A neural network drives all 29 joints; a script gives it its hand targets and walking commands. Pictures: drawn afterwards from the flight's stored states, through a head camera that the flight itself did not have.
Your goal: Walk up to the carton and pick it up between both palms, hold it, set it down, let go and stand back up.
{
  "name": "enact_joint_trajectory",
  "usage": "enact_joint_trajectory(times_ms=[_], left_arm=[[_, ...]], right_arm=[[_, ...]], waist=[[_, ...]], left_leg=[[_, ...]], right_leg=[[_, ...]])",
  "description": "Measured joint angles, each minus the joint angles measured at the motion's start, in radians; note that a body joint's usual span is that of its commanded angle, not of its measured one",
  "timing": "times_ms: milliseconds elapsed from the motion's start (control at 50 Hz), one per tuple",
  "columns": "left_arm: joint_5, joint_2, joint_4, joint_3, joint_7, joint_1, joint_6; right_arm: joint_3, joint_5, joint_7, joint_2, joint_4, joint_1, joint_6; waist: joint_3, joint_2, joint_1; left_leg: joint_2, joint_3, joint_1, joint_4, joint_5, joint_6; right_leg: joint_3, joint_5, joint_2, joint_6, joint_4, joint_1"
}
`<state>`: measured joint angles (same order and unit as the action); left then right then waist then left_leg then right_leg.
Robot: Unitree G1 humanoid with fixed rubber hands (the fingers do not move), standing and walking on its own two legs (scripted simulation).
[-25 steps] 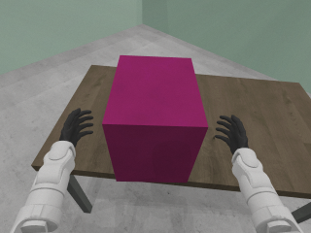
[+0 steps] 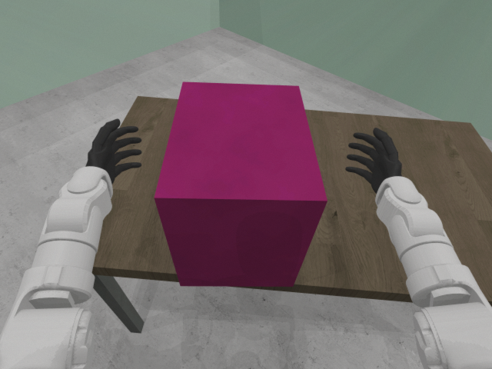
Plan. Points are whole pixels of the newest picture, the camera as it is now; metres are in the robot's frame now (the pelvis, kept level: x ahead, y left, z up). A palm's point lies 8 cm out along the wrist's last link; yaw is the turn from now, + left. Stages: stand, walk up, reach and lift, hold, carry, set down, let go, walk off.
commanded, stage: reach and lift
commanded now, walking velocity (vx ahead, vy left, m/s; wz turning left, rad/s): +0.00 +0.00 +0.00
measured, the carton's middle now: (239, 186) +0.47 +0.02 +0.00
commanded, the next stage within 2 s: none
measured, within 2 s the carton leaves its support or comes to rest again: neither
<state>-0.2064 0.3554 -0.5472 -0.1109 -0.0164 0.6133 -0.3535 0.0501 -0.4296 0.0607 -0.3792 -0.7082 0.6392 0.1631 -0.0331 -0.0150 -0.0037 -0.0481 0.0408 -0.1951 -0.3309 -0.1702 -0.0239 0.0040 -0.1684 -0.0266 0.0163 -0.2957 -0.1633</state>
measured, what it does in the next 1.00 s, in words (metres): stands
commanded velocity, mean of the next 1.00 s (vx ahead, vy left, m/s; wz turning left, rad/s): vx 0.00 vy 0.00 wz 0.00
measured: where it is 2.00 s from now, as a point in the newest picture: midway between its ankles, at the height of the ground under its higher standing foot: outside the picture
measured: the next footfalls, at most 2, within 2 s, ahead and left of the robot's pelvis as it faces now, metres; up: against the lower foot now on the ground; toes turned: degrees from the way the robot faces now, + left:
none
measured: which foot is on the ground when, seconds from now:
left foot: down 0.00-1.00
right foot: down 0.00-1.00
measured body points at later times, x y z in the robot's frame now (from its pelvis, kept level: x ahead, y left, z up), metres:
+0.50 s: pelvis -0.01 +0.00 +0.00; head +0.02 +0.01 +0.45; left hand +0.45 +0.24 +0.19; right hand +0.46 -0.21 +0.20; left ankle +0.00 +0.13 -0.75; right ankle -0.01 -0.11 -0.75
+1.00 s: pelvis +0.00 +0.00 -0.01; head +0.04 +0.01 +0.44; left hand +0.45 +0.24 +0.11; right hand +0.46 -0.19 +0.11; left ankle +0.00 +0.13 -0.75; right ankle -0.01 -0.11 -0.75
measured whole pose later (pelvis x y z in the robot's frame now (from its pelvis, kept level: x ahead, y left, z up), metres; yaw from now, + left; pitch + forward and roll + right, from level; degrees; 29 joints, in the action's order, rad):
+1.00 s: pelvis +0.00 +0.00 -0.01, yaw +1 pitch +14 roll -1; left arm -0.26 0.36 -1.21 0.04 0.00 0.96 0.05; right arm 0.11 -0.40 0.03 -0.33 -1.20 0.97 -0.03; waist -0.18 -0.01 -0.01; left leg -0.05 0.00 -0.49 -0.42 -0.17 -0.03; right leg 0.03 -0.17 -0.03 0.02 -0.36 -0.44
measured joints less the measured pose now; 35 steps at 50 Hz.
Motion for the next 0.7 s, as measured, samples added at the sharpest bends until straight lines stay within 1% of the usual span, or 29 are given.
enact_joint_trajectory(times_ms=[140,260,440,600,700], left_arm=[[-0.019,0.032,-0.067,0.022,0.010,0.096,-0.020],[-0.034,0.054,-0.147,0.052,0.020,0.203,-0.038],[-0.056,0.083,-0.276,0.094,0.026,0.347,-0.035],[-0.069,0.095,-0.370,0.131,0.026,0.428,-0.003],[-0.061,0.089,-0.431,0.136,0.016,0.443,0.044]], right_arm=[[0.007,-0.019,-0.009,-0.020,-0.063,0.101,0.036],[0.014,-0.028,-0.021,-0.038,-0.148,0.210,0.071],[0.029,-0.040,-0.033,-0.056,-0.267,0.363,0.101],[0.037,-0.038,-0.040,-0.059,-0.349,0.445,0.099],[0.051,-0.034,-0.039,-0.047,-0.388,0.453,0.072]], waist=[[-0.020,0.000,0.001],[-0.038,0.000,-0.002],[-0.066,-0.002,-0.002],[-0.085,-0.003,0.004],[-0.088,-0.004,0.008]], left_leg=[[-0.001,-0.003,-0.035,-0.006,0.003,0.000],[-0.001,-0.006,-0.068,-0.012,0.008,0.001],[-0.001,-0.014,-0.113,-0.016,0.014,0.001],[0.000,-0.024,-0.151,-0.023,0.015,0.000],[0.001,-0.029,-0.162,-0.028,0.013,0.000]], right_leg=[[0.001,0.006,-0.002,0.000,-0.001,-0.032],[0.002,0.012,-0.002,0.000,-0.003,-0.063],[0.007,0.021,-0.003,0.000,-0.001,-0.104],[0.015,0.024,-0.003,0.001,0.001,-0.135],[0.019,0.021,-0.003,0.001,-0.002,-0.143]])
